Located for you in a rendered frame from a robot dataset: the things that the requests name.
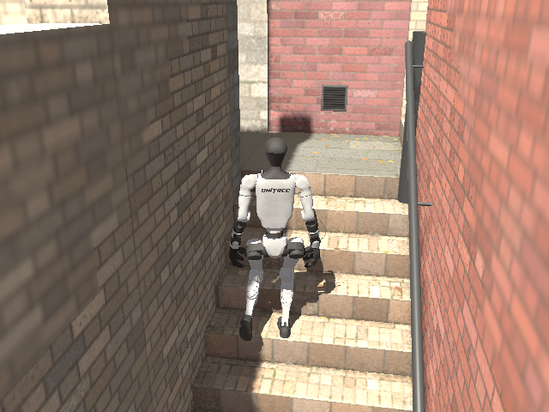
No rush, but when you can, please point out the robot right forearm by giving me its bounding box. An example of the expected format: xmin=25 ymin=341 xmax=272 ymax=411
xmin=305 ymin=209 xmax=321 ymax=248

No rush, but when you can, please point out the robot left forearm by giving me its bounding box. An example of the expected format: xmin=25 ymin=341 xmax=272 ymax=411
xmin=230 ymin=210 xmax=246 ymax=249

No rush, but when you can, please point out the right robot upper arm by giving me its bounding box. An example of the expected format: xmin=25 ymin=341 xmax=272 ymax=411
xmin=293 ymin=174 xmax=315 ymax=221

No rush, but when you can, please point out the right robot shin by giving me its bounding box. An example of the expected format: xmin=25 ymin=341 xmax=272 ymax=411
xmin=281 ymin=268 xmax=294 ymax=327

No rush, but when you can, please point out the left robot hand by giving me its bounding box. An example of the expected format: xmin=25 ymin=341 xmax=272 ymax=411
xmin=229 ymin=247 xmax=247 ymax=268

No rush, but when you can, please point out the left robot upper arm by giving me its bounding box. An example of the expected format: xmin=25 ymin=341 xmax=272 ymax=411
xmin=238 ymin=174 xmax=257 ymax=222

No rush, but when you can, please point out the right robot foot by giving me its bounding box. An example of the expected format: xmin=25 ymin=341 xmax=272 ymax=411
xmin=277 ymin=317 xmax=290 ymax=338

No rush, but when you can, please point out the right robot hand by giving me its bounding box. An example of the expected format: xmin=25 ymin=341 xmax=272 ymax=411
xmin=303 ymin=245 xmax=320 ymax=268

